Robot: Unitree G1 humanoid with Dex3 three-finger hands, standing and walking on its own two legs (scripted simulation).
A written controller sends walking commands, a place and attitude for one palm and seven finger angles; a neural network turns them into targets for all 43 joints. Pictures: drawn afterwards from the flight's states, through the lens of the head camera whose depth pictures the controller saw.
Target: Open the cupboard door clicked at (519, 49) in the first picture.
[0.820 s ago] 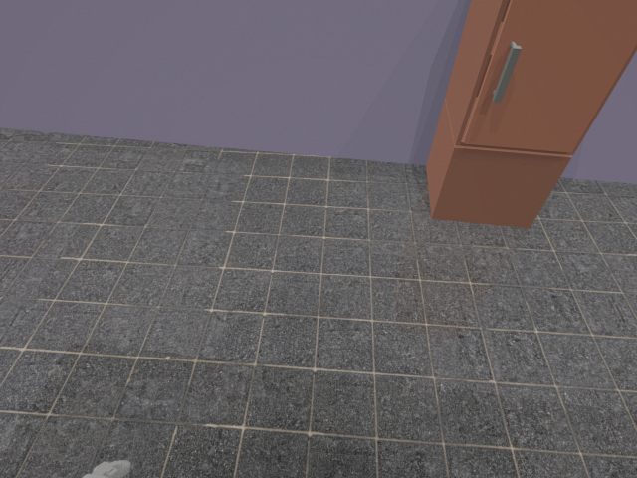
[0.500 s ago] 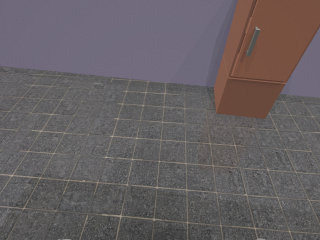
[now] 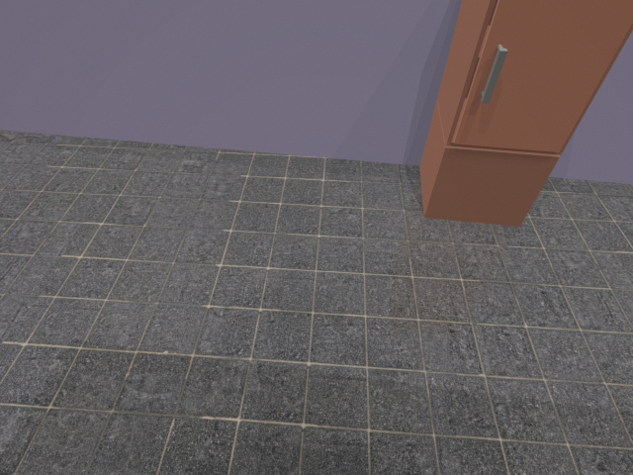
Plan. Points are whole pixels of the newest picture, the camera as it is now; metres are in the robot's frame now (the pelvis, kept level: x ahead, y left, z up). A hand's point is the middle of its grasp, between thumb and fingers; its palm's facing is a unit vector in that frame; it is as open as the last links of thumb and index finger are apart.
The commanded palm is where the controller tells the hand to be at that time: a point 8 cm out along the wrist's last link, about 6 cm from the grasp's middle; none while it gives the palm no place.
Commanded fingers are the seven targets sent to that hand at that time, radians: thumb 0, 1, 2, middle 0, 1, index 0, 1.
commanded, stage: look at it before walking up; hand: left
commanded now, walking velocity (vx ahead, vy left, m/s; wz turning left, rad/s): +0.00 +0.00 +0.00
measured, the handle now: (492, 74) +1.32 -0.50 -0.07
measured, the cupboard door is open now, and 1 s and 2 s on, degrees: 0 0 0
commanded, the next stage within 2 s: walk to a spot facing it in 0.62 s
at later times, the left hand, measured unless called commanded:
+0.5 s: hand out of the picture +0.08 +0.24 -0.16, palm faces -0.02 -0.94 -0.33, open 7.3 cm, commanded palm none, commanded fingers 0.00 0.90 0.90 -0.20 -0.30 -0.20 -0.30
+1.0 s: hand out of the picture +0.07 +0.21 -0.17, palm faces -0.09 -0.95 -0.29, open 7.3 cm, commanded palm none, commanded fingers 0.00 0.90 0.90 -0.20 -0.30 -0.20 -0.30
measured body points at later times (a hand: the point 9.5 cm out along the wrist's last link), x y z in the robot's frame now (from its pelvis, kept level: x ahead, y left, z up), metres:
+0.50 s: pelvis +0.00 +0.00 +0.00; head +0.01 +0.00 +0.45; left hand +0.08 +0.29 -0.13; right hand +0.08 -0.30 -0.13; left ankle +0.01 +0.12 -0.74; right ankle +0.01 -0.13 -0.74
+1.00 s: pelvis +0.00 -0.01 -0.01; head +0.02 -0.02 +0.44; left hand +0.07 +0.26 -0.15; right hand +0.07 -0.28 -0.15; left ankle +0.01 +0.12 -0.74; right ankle +0.01 -0.13 -0.74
